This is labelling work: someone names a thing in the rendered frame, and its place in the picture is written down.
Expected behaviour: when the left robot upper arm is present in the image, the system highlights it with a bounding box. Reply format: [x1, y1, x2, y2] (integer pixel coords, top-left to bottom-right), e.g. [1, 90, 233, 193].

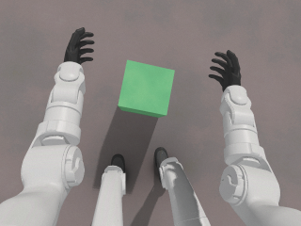
[0, 144, 85, 226]

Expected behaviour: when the right robot hand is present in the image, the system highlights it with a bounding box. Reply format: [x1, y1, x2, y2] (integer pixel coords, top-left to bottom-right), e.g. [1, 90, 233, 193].
[208, 50, 242, 92]

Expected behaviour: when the left robot forearm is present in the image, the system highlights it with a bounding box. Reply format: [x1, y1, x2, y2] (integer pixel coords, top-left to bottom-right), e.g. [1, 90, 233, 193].
[21, 61, 86, 184]

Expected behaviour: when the left robot hand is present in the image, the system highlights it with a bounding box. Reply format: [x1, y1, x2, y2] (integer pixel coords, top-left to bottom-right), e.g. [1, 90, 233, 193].
[63, 27, 95, 65]

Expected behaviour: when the right robot shin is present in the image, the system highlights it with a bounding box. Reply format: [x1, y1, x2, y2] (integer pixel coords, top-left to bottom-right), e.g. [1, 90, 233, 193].
[160, 157, 182, 168]

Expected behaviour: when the right robot forearm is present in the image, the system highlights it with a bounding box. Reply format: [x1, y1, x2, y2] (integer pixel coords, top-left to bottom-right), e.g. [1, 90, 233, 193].
[219, 85, 280, 199]

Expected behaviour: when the right robot upper arm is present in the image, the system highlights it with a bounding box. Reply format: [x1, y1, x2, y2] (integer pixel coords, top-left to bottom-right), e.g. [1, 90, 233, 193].
[218, 164, 301, 226]

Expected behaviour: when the carton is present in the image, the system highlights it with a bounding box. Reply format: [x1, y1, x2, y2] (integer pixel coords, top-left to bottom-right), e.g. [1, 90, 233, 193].
[118, 59, 175, 118]

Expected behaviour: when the robot left thigh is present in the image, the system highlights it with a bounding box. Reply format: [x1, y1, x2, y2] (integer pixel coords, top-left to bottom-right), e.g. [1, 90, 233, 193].
[91, 169, 126, 226]

